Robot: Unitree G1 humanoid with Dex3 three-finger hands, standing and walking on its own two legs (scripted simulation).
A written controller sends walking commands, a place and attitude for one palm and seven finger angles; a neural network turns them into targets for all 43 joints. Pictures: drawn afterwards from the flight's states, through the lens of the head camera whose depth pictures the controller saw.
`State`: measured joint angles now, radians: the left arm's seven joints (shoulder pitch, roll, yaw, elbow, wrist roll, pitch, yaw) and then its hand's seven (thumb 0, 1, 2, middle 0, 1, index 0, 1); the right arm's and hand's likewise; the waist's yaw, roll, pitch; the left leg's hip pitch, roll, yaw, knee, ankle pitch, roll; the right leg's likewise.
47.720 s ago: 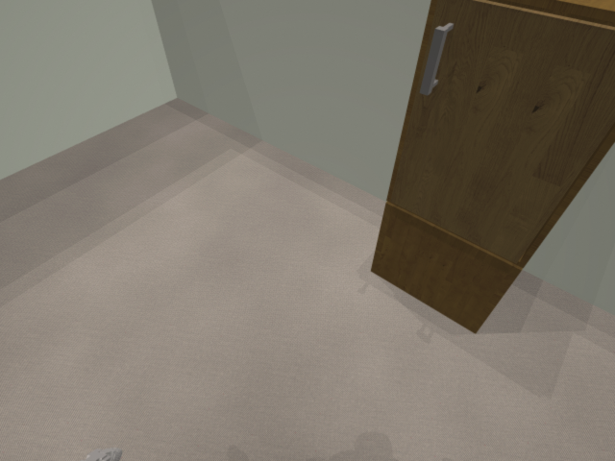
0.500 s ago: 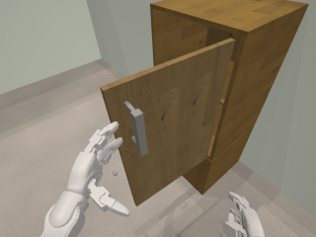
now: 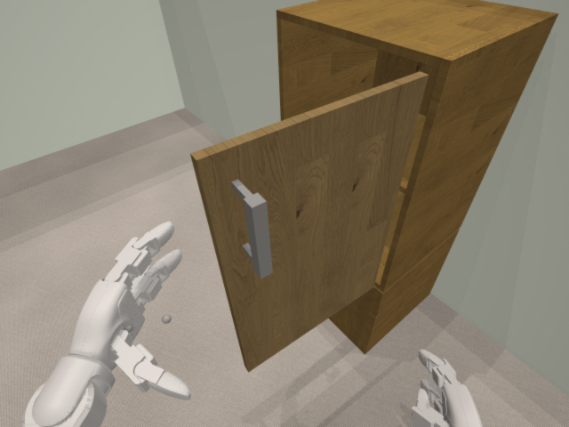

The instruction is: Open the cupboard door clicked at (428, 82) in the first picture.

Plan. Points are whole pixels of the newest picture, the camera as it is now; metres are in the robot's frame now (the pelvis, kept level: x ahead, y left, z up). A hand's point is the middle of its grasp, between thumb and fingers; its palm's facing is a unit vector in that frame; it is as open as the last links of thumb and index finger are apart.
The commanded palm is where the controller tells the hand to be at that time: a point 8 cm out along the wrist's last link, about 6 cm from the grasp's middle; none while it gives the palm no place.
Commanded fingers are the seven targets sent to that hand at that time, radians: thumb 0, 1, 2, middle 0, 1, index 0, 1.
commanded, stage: draw the hand back to the body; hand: left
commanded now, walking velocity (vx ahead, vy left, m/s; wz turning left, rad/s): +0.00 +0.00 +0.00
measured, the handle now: (251, 230) +0.34 +0.08 +0.14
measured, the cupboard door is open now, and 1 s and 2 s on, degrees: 86 86 86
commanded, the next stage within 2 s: step back with the hand held close in 1.30 s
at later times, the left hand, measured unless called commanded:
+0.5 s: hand (101, 318) +0.19 +0.22 +0.14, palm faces +0.28 -0.91 -0.31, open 14.1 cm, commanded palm +0.15 +0.27 +0.16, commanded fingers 0.00 0.20 0.60 -0.17 -0.30 -0.17 -0.30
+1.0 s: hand (50, 288) +0.21 +0.28 +0.17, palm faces +0.44 -0.81 -0.39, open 8.3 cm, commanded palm +0.16 +0.32 +0.18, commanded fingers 0.00 0.90 0.90 -0.20 -0.30 -0.20 -0.30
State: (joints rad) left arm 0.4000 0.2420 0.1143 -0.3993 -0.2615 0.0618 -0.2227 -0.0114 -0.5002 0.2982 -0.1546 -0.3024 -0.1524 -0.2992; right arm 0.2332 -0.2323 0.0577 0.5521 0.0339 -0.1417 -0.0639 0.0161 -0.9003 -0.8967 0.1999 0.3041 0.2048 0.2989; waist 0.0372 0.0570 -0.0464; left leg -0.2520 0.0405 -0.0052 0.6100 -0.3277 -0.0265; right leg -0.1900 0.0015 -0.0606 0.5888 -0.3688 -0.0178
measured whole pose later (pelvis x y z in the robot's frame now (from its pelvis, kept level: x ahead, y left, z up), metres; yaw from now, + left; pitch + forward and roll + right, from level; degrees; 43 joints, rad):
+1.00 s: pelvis +0.01 +0.02 +0.02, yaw -2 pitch -4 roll +0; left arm 0.44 0.34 0.33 -0.37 -0.05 -0.07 0.12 0.01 0.72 0.82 -0.20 -0.30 -0.20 -0.30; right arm 0.18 -0.22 0.02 0.64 -0.01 -0.09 -0.07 0.01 -0.90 -0.90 0.20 0.30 0.21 0.30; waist 0.07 0.05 0.03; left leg -0.09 0.02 0.04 0.42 -0.26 0.00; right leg -0.03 -0.01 -0.02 0.37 -0.27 0.01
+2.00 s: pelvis -0.08 +0.04 +0.00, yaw -3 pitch -1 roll -1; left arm 0.57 0.43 0.43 -0.53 -0.03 -0.20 0.15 0.01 0.89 0.90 -0.21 -0.30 -0.21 -0.30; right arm 0.21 -0.21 0.00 0.54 0.01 -0.05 -0.08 0.01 -0.90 -0.90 0.20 0.30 0.21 0.30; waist 0.00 0.00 0.05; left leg -0.37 0.03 0.07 0.58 -0.19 0.04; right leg -0.33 -0.02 0.01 0.54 -0.20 0.04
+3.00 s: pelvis -0.27 +0.06 +0.01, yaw -5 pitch -1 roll +0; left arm 0.57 0.39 0.38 -0.47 -0.02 -0.19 0.15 0.01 0.89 0.90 -0.21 -0.30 -0.21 -0.30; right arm 0.26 -0.21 0.00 0.67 -0.02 -0.11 -0.07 0.01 -0.90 -0.90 0.20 0.30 0.21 0.30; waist 0.02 -0.01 -0.02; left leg -0.41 0.00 0.02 0.78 -0.35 0.00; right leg -0.20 0.04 -0.02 0.47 -0.25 -0.06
